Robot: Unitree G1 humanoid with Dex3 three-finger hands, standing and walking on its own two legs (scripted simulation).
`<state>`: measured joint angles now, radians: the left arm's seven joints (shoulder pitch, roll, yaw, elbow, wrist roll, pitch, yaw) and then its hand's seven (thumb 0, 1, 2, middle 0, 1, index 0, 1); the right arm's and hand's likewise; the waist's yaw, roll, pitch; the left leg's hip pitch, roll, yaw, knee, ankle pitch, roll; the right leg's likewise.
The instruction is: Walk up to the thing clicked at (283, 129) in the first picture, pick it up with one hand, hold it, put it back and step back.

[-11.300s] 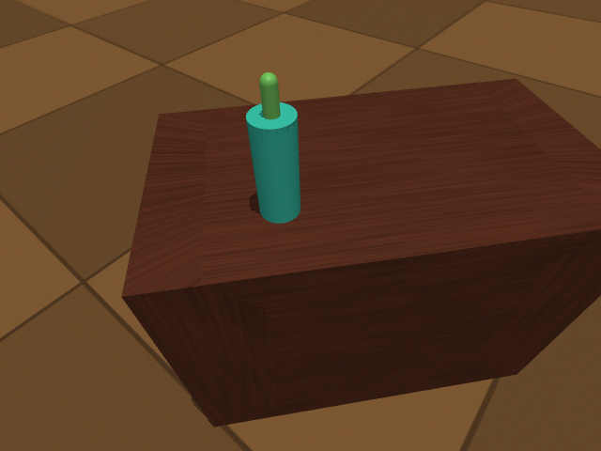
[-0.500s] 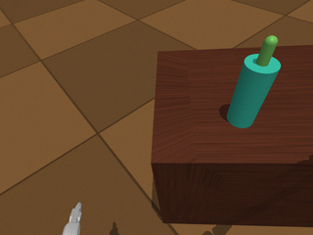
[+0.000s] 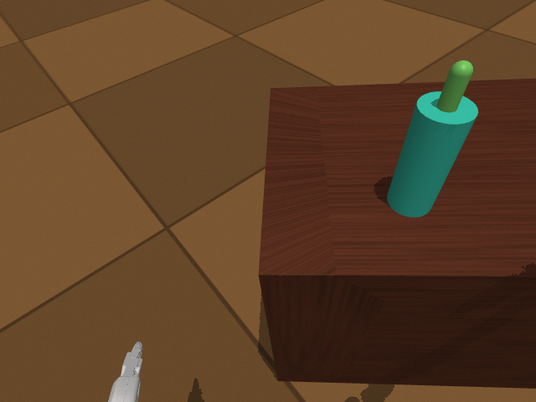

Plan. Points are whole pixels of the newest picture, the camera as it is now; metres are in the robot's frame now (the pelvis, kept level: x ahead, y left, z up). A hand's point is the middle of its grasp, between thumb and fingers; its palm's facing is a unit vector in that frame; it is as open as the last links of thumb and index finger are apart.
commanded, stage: approach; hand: right
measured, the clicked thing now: (431, 144) +0.50 -0.21 +0.12
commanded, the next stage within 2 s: close in in 0.32 s
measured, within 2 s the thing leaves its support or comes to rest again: neither
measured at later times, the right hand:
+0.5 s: hand (481, 197) +0.44 -0.29 +0.06, palm faces +0.17 +0.98 +0.06, open 17.5 cm
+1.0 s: hand (441, 188) +0.46 -0.23 +0.06, palm faces +0.22 +0.98 +0.01, open 17.5 cm
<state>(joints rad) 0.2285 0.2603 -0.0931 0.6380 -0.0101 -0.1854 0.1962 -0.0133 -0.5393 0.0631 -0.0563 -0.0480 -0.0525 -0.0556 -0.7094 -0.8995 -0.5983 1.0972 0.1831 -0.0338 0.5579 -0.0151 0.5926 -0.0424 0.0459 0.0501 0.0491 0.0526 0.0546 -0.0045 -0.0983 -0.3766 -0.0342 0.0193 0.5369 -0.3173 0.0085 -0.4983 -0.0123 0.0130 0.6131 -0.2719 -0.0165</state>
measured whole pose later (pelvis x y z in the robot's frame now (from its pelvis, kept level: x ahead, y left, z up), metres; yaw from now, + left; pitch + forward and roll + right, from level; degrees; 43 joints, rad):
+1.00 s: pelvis -0.01 +0.00 -0.03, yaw +2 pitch +15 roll +2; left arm 0.34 0.24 0.03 0.30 0.01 -0.09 0.01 -0.01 -0.52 0.04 -0.07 -0.06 -0.07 -0.06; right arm -0.72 -0.46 -0.44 1.01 0.11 -0.30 0.09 -0.01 0.52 -0.05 0.04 0.04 0.04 0.05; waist 0.12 -0.01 -0.12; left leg -0.66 -0.05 0.00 0.83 -0.43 0.00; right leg -0.76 -0.03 -0.01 0.88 -0.38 -0.02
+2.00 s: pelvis -0.01 +0.00 -0.04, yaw +2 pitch +16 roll +2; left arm 0.34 0.23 0.05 0.26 0.01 -0.05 -0.02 -0.01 -0.51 0.05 -0.05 -0.05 -0.06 -0.05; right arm -0.74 -0.43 -0.41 0.97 0.08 -0.29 0.03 0.00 0.38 -0.78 0.73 0.78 0.77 0.80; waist 0.12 -0.01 -0.14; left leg -0.68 -0.05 -0.01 0.85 -0.45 0.00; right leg -0.78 -0.03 -0.01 0.90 -0.40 -0.02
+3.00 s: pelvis -0.02 +0.00 -0.01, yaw +2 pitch +8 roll +2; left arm 0.30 0.24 0.01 0.40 0.00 -0.12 0.06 -0.01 -0.54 0.07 -0.06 -0.05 -0.05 -0.06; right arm -0.73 -0.40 -0.34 0.92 0.09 -0.12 -0.01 -0.01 0.56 -1.13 0.61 1.08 0.64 1.10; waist 0.10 -0.01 -0.07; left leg -0.47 -0.04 -0.01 0.69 -0.37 0.00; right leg -0.56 -0.02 -0.02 0.73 -0.32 -0.02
